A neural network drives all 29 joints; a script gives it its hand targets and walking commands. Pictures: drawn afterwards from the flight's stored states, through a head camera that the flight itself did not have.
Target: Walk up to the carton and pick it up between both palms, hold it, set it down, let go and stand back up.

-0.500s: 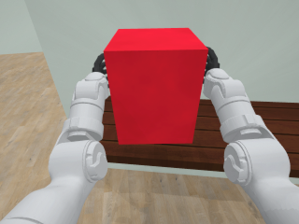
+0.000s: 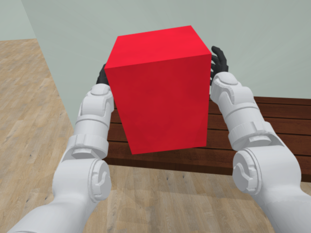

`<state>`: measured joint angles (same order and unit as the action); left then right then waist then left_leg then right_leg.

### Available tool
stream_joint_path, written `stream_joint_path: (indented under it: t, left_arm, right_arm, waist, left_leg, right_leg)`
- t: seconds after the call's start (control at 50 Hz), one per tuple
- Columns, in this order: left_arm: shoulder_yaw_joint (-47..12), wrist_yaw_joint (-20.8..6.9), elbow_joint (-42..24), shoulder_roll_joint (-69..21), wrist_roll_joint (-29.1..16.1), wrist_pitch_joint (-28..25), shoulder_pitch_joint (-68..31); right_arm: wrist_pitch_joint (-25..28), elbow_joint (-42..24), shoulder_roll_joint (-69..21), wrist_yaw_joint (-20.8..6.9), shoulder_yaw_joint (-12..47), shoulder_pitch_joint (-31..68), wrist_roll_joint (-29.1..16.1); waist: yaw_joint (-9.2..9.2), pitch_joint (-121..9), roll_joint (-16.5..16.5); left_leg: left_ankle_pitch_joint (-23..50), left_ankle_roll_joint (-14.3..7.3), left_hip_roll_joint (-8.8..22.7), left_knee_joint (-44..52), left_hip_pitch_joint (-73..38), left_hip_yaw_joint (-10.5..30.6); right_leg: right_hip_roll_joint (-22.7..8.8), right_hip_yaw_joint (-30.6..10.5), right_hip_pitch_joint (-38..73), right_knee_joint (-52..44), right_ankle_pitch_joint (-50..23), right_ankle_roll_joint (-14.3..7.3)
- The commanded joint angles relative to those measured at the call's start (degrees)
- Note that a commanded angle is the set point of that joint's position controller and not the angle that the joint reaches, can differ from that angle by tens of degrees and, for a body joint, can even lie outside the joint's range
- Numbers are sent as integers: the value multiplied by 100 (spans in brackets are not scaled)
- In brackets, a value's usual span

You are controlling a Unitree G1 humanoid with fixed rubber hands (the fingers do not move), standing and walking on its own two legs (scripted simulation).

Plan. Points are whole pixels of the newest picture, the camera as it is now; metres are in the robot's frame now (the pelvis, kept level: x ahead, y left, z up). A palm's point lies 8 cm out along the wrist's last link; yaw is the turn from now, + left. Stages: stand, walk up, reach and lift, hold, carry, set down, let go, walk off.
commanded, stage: set down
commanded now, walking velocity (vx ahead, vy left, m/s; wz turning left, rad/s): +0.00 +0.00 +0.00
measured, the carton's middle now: (161, 90) +0.43 +0.02 +0.22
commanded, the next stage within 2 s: none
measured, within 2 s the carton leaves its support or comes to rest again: neither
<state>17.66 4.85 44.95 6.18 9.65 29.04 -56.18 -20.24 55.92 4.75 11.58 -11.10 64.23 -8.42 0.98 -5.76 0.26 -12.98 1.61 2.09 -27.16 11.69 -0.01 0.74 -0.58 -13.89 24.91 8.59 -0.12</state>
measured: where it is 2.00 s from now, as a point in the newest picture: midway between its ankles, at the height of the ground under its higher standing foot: outside the picture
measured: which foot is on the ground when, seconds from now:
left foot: down 0.00-1.00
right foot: down 0.00-1.00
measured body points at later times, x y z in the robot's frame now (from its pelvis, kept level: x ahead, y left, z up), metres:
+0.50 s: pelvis +0.01 +0.00 +0.00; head -0.04 +0.00 +0.45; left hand +0.43 +0.16 +0.21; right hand +0.44 -0.13 +0.24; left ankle +0.02 +0.13 -0.74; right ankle +0.05 -0.12 -0.74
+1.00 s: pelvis +0.02 +0.00 +0.00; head -0.01 +0.01 +0.45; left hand +0.46 +0.16 +0.18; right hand +0.46 -0.13 +0.22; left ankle +0.02 +0.14 -0.74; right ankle +0.05 -0.12 -0.74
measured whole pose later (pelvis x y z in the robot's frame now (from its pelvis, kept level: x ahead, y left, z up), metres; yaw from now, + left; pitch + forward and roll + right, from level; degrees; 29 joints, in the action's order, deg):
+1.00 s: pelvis +0.02 +0.00 +0.00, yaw +0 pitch -1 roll -1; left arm 18.5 6.6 57.2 5.6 9.6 18.1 -56.2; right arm -11.7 64.8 4.5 8.6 -12.9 63.6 0.4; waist 1.0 -4.9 0.3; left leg -14.9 1.6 2.1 -27.1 11.7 0.0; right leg 0.7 -0.6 -13.9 24.9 10.4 0.0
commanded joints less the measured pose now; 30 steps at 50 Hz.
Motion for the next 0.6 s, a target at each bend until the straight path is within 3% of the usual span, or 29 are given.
stream_joint_path:
  t: [0.0, 0.06, 0.1, 0.12, 0.14, 0.16, 0.2, 0.22, 0.24, 0.26, 0.3, 0.32, 0.34, 0.42, 0.44, 0.46, 0.48, 0.52, 0.58]
  left_arm:
    - [-1873, -557, -1782, -3954, -1012, -697, -6013]
    - [-1709, -567, -1421, -3893, -932, -718, -5956]
    - [-1476, -594, -1228, -3779, -831, -751, -5972]
    - [-1293, -628, -998, -3676, -749, -751, -5951]
    - [-1207, -651, -931, -3659, -637, -743, -5984]
    - [-1190, -660, -753, -3661, -661, -762, -5882]
    - [-1347, -654, -857, -3847, -803, -955, -6002]
    - [-1399, -622, -911, -3895, -833, -1014, -6119]
    - [-1377, -627, -675, -3972, -850, -1027, -5974]
    - [-1363, -630, -764, -3943, -835, -1085, -6181]
    - [-1334, -600, -766, -3929, -815, -1193, -6105]
    - [-1431, -590, -791, -3954, -833, -1237, -6174]
    - [-1242, -576, -661, -3921, -777, -1277, -6133]
    - [-1387, -544, -562, -4004, -830, -1379, -6057]
    - [-1213, -551, -500, -3901, -803, -1406, -6059]
    - [-1323, -519, -733, -3912, -826, -1495, -6318]
    - [-1458, -497, -832, -3989, -879, -1517, -6317]
    - [-1342, -496, -349, -3973, -795, -1508, -6016]
    - [-1201, -504, -385, -3894, -731, -1575, -6055]
  right_arm:
    - [696, -1102, -4169, -915, 1456, 5007, -408]
    - [752, -926, -4138, -995, 1289, 4979, -247]
    - [766, -665, -4125, -1043, 1001, 4908, -108]
    - [750, -561, -4196, -1084, 945, 4920, -32]
    - [777, -419, -4028, -1100, 748, 4857, 19]
    - [858, -412, -3947, -1128, 576, 4912, 158]
    - [1034, -629, -4098, -1141, 624, 5172, 179]
    - [1074, -668, -4090, -1160, 611, 5217, 208]
    - [1140, -789, -4085, -1157, 652, 5357, 182]
    - [1149, -517, -4115, -1163, 548, 5206, 194]
    - [1181, -473, -4196, -1179, 544, 5121, 265]
    - [1206, -456, -4244, -1183, 561, 5094, 327]
    - [1213, -308, -4277, -1215, 561, 4982, 343]
    - [1298, -365, -4174, -1205, 572, 5058, 340]
    - [1267, -321, -4192, -1210, 628, 5031, 323]
    - [1322, -167, -4231, -1214, 568, 4943, 343]
    - [1344, -322, -4254, -1215, 672, 5052, 302]
    - [1338, -269, -4170, -1254, 571, 5027, 403]
    - [1345, -100, -4144, -1234, 557, 4800, 421]
  waist:
    - [219, -3207, 183]
    - [93, -3030, 196]
    - [140, -2806, 74]
    - [65, -2638, -65]
    - [83, -2549, 84]
    - [152, -2589, 139]
    - [78, -2828, 19]
    - [106, -3144, 142]
    - [36, -3011, 104]
    - [126, -2965, 168]
    - [36, -3101, 149]
    - [108, -3123, 96]
    - [10, -3095, 70]
    - [92, -3189, 68]
    - [-5, -3201, 27]
    - [43, -3423, 181]
    - [-32, -3479, 176]
    - [29, -3220, 68]
    - [-10, -3267, 71]
  left_leg:
    - [1314, 80, -472, 620, -1174, 117]
    - [1113, 77, -444, 703, -1066, 70]
    - [765, -8, -454, 809, -895, 54]
    - [545, -64, -466, 847, -679, -3]
    - [401, -23, -455, 928, -686, 31]
    - [401, -26, -473, 952, -700, -2]
    - [651, 12, -440, 915, -771, -23]
    - [695, 30, -456, 853, -801, -9]
    - [739, 25, -453, 850, -661, -20]
    - [597, 19, -453, 880, -720, -16]
    - [755, 18, -466, 859, -654, -88]
    - [698, 5, -449, 848, -613, -55]
    - [736, 2, -444, 840, -661, -77]
    - [1017, 59, -461, 781, -610, -46]
    - [930, 4, -472, 808, -565, -71]
    - [947, 67, -446, 818, -693, -61]
    - [1014, 63, -424, 789, -728, -64]
    - [968, 45, -443, 783, -569, -71]
    - [1178, 83, -438, 749, -630, -99]
  right_leg:
    - [302, 366, 1542, -860, -748, 148]
    - [307, 393, 1430, -843, -494, 145]
    - [256, 353, 1417, -885, -319, 166]
    - [255, 330, 1457, -885, -187, 182]
    - [260, 377, 1448, -889, -71, 172]
    - [202, 378, 1433, -921, -135, 161]
    - [221, 407, 1503, -874, -331, 160]
    - [236, 405, 1503, -854, -378, 150]
    - [210, 401, 1459, -865, -451, 161]
    - [202, 401, 1398, -888, -325, 154]
    - [189, 370, 1497, -843, -501, 181]
    - [196, 362, 1511, -825, -529, 167]
    - [193, 360, 1515, -800, -523, 187]
    - [215, 363, 1588, -794, -925, 186]
    - [206, 328, 1598, -806, -836, 206]
    - [210, 377, 1533, -797, -732, 176]
    - [238, 368, 1410, -804, -722, 151]
    - [215, 339, 1484, -797, -851, 167]
    - [249, 370, 1625, -731, -1071, 196]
